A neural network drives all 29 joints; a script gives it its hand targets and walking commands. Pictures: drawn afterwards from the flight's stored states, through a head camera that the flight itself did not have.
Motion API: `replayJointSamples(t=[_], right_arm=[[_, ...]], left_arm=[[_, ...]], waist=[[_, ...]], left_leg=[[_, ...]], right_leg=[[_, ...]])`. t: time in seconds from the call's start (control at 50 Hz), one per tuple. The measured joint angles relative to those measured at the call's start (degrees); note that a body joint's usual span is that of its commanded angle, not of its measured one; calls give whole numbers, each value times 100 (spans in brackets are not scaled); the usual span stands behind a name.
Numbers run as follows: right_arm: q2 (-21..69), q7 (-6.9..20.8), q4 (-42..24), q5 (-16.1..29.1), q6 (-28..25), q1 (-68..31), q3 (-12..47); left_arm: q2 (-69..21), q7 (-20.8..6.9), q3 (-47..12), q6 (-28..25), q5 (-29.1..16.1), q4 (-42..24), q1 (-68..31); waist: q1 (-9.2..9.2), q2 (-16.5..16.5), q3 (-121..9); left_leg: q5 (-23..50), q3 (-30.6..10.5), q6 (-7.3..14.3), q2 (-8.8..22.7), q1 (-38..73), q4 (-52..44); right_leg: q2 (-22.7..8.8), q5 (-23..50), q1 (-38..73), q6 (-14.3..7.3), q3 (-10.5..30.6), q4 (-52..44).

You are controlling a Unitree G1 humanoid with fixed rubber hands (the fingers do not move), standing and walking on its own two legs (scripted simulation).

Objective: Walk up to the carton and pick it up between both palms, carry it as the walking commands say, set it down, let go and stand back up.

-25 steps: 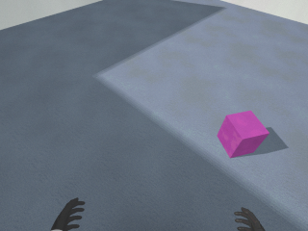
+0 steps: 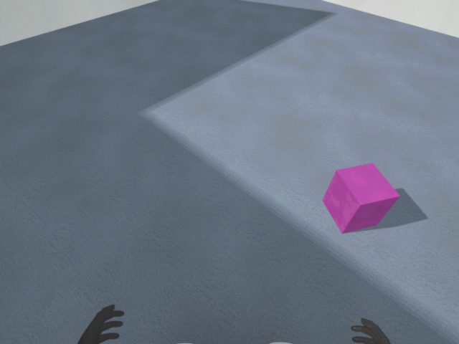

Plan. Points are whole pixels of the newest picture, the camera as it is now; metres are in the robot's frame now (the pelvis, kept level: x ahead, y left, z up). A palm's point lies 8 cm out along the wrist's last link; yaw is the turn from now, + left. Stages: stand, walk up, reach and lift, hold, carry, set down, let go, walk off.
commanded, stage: walk up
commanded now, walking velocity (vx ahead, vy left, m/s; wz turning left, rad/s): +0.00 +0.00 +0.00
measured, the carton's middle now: (357, 198) +0.84 -0.64 -0.62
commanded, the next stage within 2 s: none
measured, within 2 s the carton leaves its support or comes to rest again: neither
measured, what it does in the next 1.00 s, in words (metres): walks ahead, turning right: right foot, then left foot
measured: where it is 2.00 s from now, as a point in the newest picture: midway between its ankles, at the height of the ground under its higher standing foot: (256, 264)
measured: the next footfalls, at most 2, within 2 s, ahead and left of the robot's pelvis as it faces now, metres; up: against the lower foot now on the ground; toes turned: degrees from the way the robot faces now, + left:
right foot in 0.36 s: +0.12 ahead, -0.18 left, +0.00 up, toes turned -11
left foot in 0.76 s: +0.25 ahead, +0.02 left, +0.00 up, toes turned -17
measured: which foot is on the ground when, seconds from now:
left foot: down 0.00-0.36, up 0.38-0.74, down 0.76-1.00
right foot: down 0.00-0.14, up 0.16-0.34, down 0.36-0.78, up 0.80-1.00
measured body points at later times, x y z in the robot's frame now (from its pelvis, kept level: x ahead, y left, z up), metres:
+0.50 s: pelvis +0.05 -0.07 +0.00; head +0.04 -0.09 +0.45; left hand +0.22 +0.22 -0.08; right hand +0.12 -0.40 -0.10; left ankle +0.06 +0.07 -0.67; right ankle +0.08 -0.18 -0.72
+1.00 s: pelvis +0.23 -0.04 +0.02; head +0.25 -0.04 +0.47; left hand +0.45 +0.19 -0.09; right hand +0.18 -0.39 -0.06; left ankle +0.21 +0.03 -0.72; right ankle +0.20 -0.21 -0.66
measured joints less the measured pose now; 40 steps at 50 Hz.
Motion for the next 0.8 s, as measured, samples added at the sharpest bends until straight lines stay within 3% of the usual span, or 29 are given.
replayJointSamples(t=[0.1, 0.16, 0.24, 0.34, 0.38, 0.44, 0.5, 0.6, 0.74, 0.8], right_arm=[[0, 3, 72, 0, 1, 0, 0], [-85, 159, 38, 1, -108, -3, -95], [-253, 199, -141, 1, -250, -1, -228], [-488, 256, -140, -9, -166, 19, -381], [-587, 297, -184, -12, -104, 0, -410], [-683, 354, -214, -11, -11, -159, -411], [-694, 398, -311, -11, -59, -210, -409], [-703, 447, -320, -11, -9, -210, -410], [-706, 432, -325, -11, -102, -209, -411], [-705, 338, -323, -10, -263, -153, -414]], left_arm=[[2, 0, 0, 0, 0, 77, 0], [41, -142, -1, 89, 0, 84, 104], [296, -292, 54, 159, 0, 79, 167], [582, -443, 243, 154, -1, 75, 178], [660, -445, 314, 64, -1, 76, 195], [650, -445, 326, 6, 0, 80, 386], [648, -444, 326, 6, 0, 76, 521], [647, -444, 326, 6, 0, 76, 554], [646, -444, 326, -16, 0, 75, 554], [643, -417, 327, -16, 0, 80, 551]], waist=[[0, 0, 15], [-3, 20, -113], [-9, 57, -250], [-21, 59, -325], [-3, 57, -308], [7, 153, -125], [0, 183, 89], [-6, 185, 281], [-9, 189, 116], [-25, 183, 40]], left_leg=[[16, 0, 0, 0, 0, -10], [-148, 138, 101, 30, 6, -46], [-93, 523, 105, 330, 81, -189], [-335, 803, -62, 660, 408, -193], [-667, 811, 35, 771, 360, 417], [-815, 356, 51, 476, -23, 1810], [-822, 261, 50, 160, -275, 1936], [-823, 251, 50, -89, -348, 1251], [-739, 246, 54, -112, -320, -40], [616, 354, 213, -94, -117, -757]], right_leg=[[0, 11, -4, 0, 0, -1], [2, -182, -166, -41, 59, 179], [-8, -248, -913, -44, 61, 984], [-187, -205, -978, -44, 71, 589], [-153, 142, -727, -51, 68, 247], [23, 216, -533, -142, 75, 472], [87, 187, -144, -169, 149, 132], [136, 273, 287, -171, 353, -396], [169, 176, 344, -67, 719, -723], [197, -26, 189, 6, 817, -268]])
